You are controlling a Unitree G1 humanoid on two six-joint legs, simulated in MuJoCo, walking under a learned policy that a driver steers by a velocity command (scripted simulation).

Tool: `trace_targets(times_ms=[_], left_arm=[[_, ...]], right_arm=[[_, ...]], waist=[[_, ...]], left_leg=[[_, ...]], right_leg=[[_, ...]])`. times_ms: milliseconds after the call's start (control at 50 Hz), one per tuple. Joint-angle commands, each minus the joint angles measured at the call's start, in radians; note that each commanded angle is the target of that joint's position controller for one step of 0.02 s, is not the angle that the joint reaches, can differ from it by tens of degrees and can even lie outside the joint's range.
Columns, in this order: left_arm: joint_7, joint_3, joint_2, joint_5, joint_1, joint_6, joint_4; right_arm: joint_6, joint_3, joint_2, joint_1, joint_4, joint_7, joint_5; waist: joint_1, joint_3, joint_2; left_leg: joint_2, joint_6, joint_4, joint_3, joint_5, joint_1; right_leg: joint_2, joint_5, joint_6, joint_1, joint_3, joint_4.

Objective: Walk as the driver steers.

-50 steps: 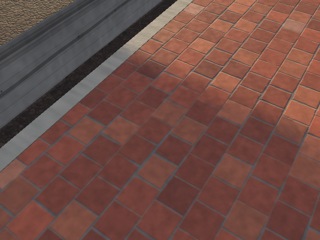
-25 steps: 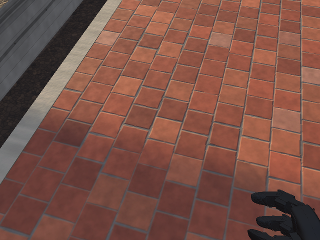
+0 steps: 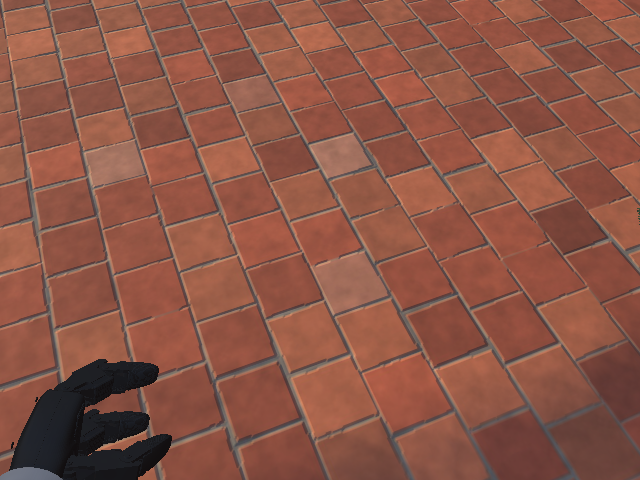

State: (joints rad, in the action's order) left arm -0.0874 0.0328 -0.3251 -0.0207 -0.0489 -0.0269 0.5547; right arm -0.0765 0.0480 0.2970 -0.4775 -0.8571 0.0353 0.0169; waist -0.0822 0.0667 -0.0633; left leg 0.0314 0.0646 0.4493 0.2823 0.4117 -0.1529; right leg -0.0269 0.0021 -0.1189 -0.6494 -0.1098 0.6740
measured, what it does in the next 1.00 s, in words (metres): walks ahead: right foot, then left foot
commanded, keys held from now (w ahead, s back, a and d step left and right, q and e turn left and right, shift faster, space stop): e+shift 0.22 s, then shift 0.06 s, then q+shift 0.08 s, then w+q+shift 0.64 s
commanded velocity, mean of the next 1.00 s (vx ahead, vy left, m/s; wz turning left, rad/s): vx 0.53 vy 0.00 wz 0.05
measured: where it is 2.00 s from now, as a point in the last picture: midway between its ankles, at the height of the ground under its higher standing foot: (155, 143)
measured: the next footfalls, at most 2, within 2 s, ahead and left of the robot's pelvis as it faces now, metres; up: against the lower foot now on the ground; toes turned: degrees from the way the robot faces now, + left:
right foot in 0.02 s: +0.23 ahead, -0.03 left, +0.00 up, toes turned -2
left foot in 0.44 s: +0.39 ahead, +0.12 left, +0.00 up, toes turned -27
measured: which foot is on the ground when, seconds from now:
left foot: down 0.00-0.02, up 0.04-0.42, down 0.44-0.82, up 0.84-1.00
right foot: up 0.00-0.00, down 0.02-0.46, up 0.48-0.80, down 0.82-1.00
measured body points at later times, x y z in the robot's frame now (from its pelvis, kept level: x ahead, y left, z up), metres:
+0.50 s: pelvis +0.26 +0.06 +0.01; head +0.26 +0.07 +0.46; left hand +0.50 +0.26 -0.07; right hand +0.33 -0.23 -0.08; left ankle +0.35 +0.15 -0.71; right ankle +0.19 -0.03 -0.71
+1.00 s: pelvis +0.51 +0.02 +0.03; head +0.52 +0.01 +0.48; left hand +0.60 +0.30 -0.07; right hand +0.66 -0.26 -0.07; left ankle +0.49 +0.13 -0.62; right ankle +0.42 -0.10 -0.71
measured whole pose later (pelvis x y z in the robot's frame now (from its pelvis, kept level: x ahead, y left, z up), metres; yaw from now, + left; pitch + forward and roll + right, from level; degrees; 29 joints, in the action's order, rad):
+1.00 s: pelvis +0.51 +0.02 +0.03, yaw +3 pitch +4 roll -1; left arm 0.02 0.03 -0.29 0.05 0.29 -0.09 0.70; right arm 0.01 0.08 0.35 -0.23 -0.70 -0.06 -0.04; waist 0.03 -0.05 0.04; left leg 0.00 -0.06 1.18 -0.01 0.30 0.62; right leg -0.01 -0.33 0.00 -0.08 -0.05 0.34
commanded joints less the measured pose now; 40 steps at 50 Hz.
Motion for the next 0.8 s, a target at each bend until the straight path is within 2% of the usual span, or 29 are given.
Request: trace_targets(times_ms=[20,40,60,80,100,120,140,160,180,220,240,300,340,380,400,420,440,460,480,500,520,540,560,580,620,660,740,780,800], left_arm=[[0.053,0.121,-0.221,-0.034,0.466,0.015,0.08],[0.069,0.103,-0.28,0.01,0.365,0.018,0.038],[0.06,0.103,-0.281,0.077,0.358,0.004,-0.028],[0.052,0.11,-0.257,0.062,0.286,0.0,-0.056],[0.052,0.098,-0.202,0.016,0.228,-0.01,-0.063],[0.053,0.088,-0.173,-0.012,0.192,-0.015,-0.063],[0.057,0.09,-0.174,-0.01,0.161,-0.016,-0.065],[0.064,0.092,-0.168,0.0,0.147,-0.012,-0.061],[0.073,0.092,-0.155,-0.001,0.149,-0.008,-0.047],[0.099,0.097,-0.158,-0.004,0.166,0.008,-0.026],[0.113,0.097,-0.157,-0.004,0.161,0.023,-0.022],[0.137,0.086,-0.118,-0.005,0.171,0.059,-0.011],[0.134,0.064,-0.063,0.007,0.201,0.059,0.004],[0.119,0.038,-0.008,0.018,0.222,0.048,0.026],[0.105,0.035,-0.017,0.028,0.227,0.038,0.028],[0.09,0.036,-0.023,0.042,0.268,0.025,0.035],[0.081,0.034,-0.021,0.048,0.312,0.011,0.045],[0.079,0.03,-0.008,0.044,0.368,-0.004,0.053],[0.08,0.033,-0.02,0.013,0.35,-0.021,0.035],[0.092,0.053,-0.071,-0.01,0.272,-0.037,0.024],[0.097,0.062,-0.107,-0.017,0.142,-0.044,-0.009],[0.095,0.06,-0.092,-0.006,0.114,-0.053,-0.015],[0.071,0.05,-0.092,0.106,0.135,-0.041,-0.005],[0.061,0.045,-0.054,0.111,0.137,-0.04,-0.002],[0.057,0.033,-0.022,0.097,0.137,-0.032,0.006],[0.06,0.024,-0.013,0.076,0.108,-0.023,-0.001],[0.075,0.013,-0.015,0.042,0.047,-0.034,-0.015],[0.093,0.014,-0.024,0.024,0.111,-0.043,0.009],[0.107,0.023,-0.05,0.026,0.176,-0.049,0.03]], right_arm=[[-0.012,0.057,0.181,0.241,0.174,0.021,0.015],[-0.035,0.012,0.037,0.146,0.222,0.002,-0.059],[-0.056,0.008,0.12,0.058,0.267,-0.013,-0.019],[-0.059,0.021,0.195,0.155,0.273,-0.017,-0.007],[-0.049,0.025,0.195,0.212,0.288,-0.01,-0.012],[-0.036,0.025,0.178,0.215,0.267,0.0,-0.024],[-0.023,0.032,0.186,0.208,0.263,0.006,-0.028],[-0.009,0.036,0.186,0.226,0.269,0.007,-0.03],[-0.002,0.035,0.166,0.244,0.273,0.009,-0.034],[0.0,0.018,0.097,0.304,0.296,0.011,-0.043],[0.003,0.012,0.077,0.314,0.296,0.008,-0.04],[0.016,0.009,0.067,0.339,0.281,-0.006,-0.028],[0.019,0.006,0.064,0.366,0.283,-0.015,-0.024],[0.011,0.003,0.055,0.389,0.292,-0.028,-0.026],[0.007,0.005,0.054,0.396,0.294,-0.037,-0.018],[0.006,0.01,0.062,0.401,0.293,-0.043,-0.012],[0.005,0.014,0.078,0.388,0.297,-0.043,-0.007],[0.002,0.021,0.114,0.369,0.296,-0.041,-0.004],[0.003,0.044,0.187,0.309,0.274,-0.041,-0.014],[0.003,0.052,0.18,0.211,0.265,-0.048,-0.012],[-0.003,0.053,0.173,0.099,0.242,-0.05,-0.017],[-0.011,0.054,0.177,0.068,0.236,-0.052,-0.014],[0.029,0.066,0.19,0.073,0.205,-0.064,-0.054],[0.045,0.071,0.194,0.082,0.201,-0.061,-0.046],[0.06,0.066,0.164,0.099,0.184,-0.055,-0.026],[0.064,0.068,0.153,0.092,0.174,-0.054,-0.02],[0.068,0.084,0.162,0.113,0.169,-0.058,-0.026],[0.069,0.086,0.159,0.183,0.181,-0.063,-0.027],[0.065,0.084,0.145,0.201,0.181,-0.062,-0.023]], waist=[[0.305,-0.192,-0.014],[0.148,-0.224,-0.26],[0.154,-0.602,-0.182],[0.159,-0.548,0.031],[0.116,-0.419,0.12],[0.071,-0.294,0.201],[0.039,-0.219,0.188],[0.024,-0.175,0.163],[0.022,-0.159,0.145],[0.03,-0.173,0.126],[0.031,-0.206,0.104],[0.063,-0.281,0.012],[0.094,-0.261,-0.044],[0.107,-0.236,-0.061],[0.109,-0.219,-0.071],[0.13,-0.199,-0.073],[0.138,-0.152,-0.057],[0.163,-0.09,0.043],[0.159,-0.02,0.25],[0.1,0.032,0.291],[0.016,0.037,0.246],[0.017,-0.005,0.198],[0.033,-0.032,0.092],[0.046,-0.048,0.122],[0.052,-0.074,0.194],[0.042,-0.078,0.229],[0.033,-0.071,0.225],[0.086,-0.078,0.196],[0.121,-0.096,0.158]], left_leg=[[0.022,0.021,0.71,-0.082,-0.491,0.553],[-0.094,0.037,1.096,-0.167,0.258,0.827],[-0.118,0.038,1.296,-0.436,0.239,0.908],[-0.077,0.011,1.186,-0.473,0.137,0.906],[-0.036,-0.001,1.068,-0.469,0.097,0.925],[-0.011,0.009,0.996,-0.46,0.076,0.889],[-0.005,0.019,0.929,-0.456,0.065,0.838],[0.0,0.03,0.869,-0.448,0.065,0.786],[0.003,0.038,0.785,-0.441,0.055,0.754],[-0.035,0.051,0.593,-0.409,-0.023,0.696],[-0.056,0.056,0.509,-0.39,-0.095,0.659],[-0.07,0.057,0.35,-0.363,-0.306,0.549],[-0.04,0.046,0.312,-0.368,-0.361,0.521],[-0.007,0.007,0.224,-0.372,-0.367,0.488],[-0.016,-0.024,0.165,-0.353,-0.365,0.446],[-0.033,-0.054,0.151,-0.349,-0.283,0.407],[-0.021,-0.097,0.109,-0.393,-0.134,0.397],[0.036,-0.16,0.041,-0.505,0.022,0.379],[0.126,-0.283,-0.16,-0.786,0.386,0.395],[0.236,-0.367,-0.295,-1.098,0.566,0.375],[0.266,-0.388,-0.325,-1.23,0.556,0.3],[0.243,-0.364,-0.303,-1.2,0.488,0.234],[0.185,-0.298,-0.278,-1.071,0.386,0.244],[0.122,-0.258,-0.254,-0.947,0.265,0.266],[0.023,-0.241,-0.229,-0.816,0.13,0.315],[0.004,-0.264,-0.229,-0.813,0.104,0.325],[-0.005,-0.267,-0.206,-0.855,0.051,0.38],[-0.03,-0.23,-0.16,-0.833,-0.001,0.512],[-0.054,-0.199,-0.094,-0.799,-0.009,0.637]], right_leg=[[-0.016,0.247,-0.097,0.875,0.121,-0.181],[0.152,0.822,-0.185,0.993,0.45,-0.069],[0.39,0.609,-0.43,1.187,0.843,-0.183],[0.332,0.327,-0.389,1.05,0.858,-0.279],[0.266,0.174,-0.337,0.919,0.789,-0.309],[0.216,0.156,-0.291,0.742,0.74,-0.329],[0.189,0.255,-0.274,0.593,0.683,-0.342],[0.156,0.337,-0.257,0.483,0.631,-0.35],[0.123,0.406,-0.237,0.408,0.581,-0.336],[0.051,0.491,-0.193,0.318,0.515,-0.293],[0.029,0.495,-0.167,0.305,0.484,-0.27],[0.003,0.347,-0.09,0.293,0.429,-0.22],[0.041,0.204,-0.082,0.298,0.451,-0.208],[0.086,0.021,-0.078,0.318,0.485,-0.185],[0.099,-0.145,-0.069,0.31,0.493,-0.184],[0.103,-0.343,-0.063,0.3,0.501,-0.191],[0.088,-0.557,-0.052,0.283,0.499,-0.173],[0.036,-0.686,-0.026,0.224,0.439,-0.063],[-0.027,-0.603,0.016,0.118,0.254,0.026],[-0.033,-0.528,0.051,0.026,0.166,0.156],[-0.034,-0.553,0.062,-0.078,0.214,0.267],[-0.033,-0.509,0.07,-0.104,0.25,0.333],[-0.026,-0.487,0.084,-0.075,0.224,0.287],[-0.021,-0.462,0.097,-0.004,0.202,0.232],[-0.031,-0.416,0.127,0.103,0.161,0.176],[-0.041,-0.417,0.147,0.124,0.153,0.117],[-0.07,-0.365,0.161,0.243,0.161,-0.101],[-0.067,-0.245,0.151,0.48,0.161,-0.27],[-0.03,-0.171,0.135,0.679,0.177,-0.32]])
